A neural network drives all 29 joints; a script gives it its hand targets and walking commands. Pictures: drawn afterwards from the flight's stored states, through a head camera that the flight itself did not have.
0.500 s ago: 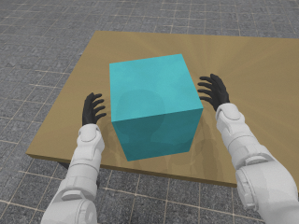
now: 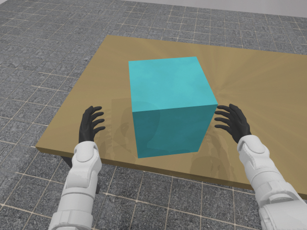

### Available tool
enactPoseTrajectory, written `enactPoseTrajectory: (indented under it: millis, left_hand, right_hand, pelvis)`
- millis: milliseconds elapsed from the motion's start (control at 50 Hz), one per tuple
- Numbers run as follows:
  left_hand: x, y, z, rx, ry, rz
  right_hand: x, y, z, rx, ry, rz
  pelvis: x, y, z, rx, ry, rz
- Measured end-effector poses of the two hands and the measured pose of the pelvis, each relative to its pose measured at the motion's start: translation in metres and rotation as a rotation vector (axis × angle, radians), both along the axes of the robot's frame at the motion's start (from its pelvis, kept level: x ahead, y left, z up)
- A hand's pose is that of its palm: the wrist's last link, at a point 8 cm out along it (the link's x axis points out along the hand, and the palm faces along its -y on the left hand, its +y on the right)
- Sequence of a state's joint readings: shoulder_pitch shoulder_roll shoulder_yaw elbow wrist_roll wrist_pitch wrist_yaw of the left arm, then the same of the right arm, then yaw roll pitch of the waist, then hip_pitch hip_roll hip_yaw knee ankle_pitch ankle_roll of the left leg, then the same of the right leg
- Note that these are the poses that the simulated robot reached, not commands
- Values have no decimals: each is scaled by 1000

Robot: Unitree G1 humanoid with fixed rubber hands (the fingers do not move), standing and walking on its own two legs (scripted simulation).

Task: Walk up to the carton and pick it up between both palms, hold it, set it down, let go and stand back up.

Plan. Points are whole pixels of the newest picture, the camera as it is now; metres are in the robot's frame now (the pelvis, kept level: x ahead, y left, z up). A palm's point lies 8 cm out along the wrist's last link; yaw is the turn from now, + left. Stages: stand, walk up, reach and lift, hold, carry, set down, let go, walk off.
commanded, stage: set down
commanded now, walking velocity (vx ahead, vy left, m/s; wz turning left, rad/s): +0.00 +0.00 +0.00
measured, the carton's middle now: (165, 109) +0.48 +0.06 +0.00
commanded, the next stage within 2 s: none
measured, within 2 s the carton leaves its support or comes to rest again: neither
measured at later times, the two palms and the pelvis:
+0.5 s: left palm (88, 154) +0.27 +0.22 +0.04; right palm (254, 162) +0.35 -0.20 +0.00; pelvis +0.01 -0.01 +0.00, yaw +0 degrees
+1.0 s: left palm (89, 173) +0.22 +0.21 +0.03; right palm (268, 191) +0.29 -0.23 +0.00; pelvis +0.02 -0.01 +0.00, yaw +0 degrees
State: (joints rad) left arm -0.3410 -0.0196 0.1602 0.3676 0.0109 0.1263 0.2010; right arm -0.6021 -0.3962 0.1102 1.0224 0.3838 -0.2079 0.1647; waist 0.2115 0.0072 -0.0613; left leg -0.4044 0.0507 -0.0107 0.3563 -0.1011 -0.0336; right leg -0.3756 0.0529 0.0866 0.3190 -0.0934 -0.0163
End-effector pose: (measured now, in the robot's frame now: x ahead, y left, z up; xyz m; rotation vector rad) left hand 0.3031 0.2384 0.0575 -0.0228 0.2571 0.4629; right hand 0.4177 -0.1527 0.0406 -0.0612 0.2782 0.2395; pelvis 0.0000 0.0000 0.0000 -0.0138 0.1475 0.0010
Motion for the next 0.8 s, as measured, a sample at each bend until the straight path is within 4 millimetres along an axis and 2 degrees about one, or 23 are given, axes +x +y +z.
enactPoseTrajectory:
  millis: [140, 240, 400, 620, 800]
  left_hand:
    - [-12, -12, -2, -1, 11, -9]
    - [-15, -18, -5, 0, 14, -12]
    - [-20, -18, -11, 7, 12, -1]
    - [-60, -16, -26, 10, 48, 35]
    - [-75, -22, -17, 15, 0, 28]
  right_hand:
    - [-19, -11, -7, -6, 20, 4]
    - [-34, -25, -20, -16, 50, -9]
    - [-50, -37, -30, -16, 35, -12]
    - [-84, -57, -39, -9, 34, -44]
    - [-114, -66, -43, -5, 34, -53]
  pelvis:
    - [-4, -2, 0, 3, -17, 1]
    - [-2, -5, 0, 5, -23, 3]
    - [6, -5, 0, 6, -19, 3]
    - [19, -6, 2, 7, -52, 4]
    - [15, -6, 2, 7, -79, 4]
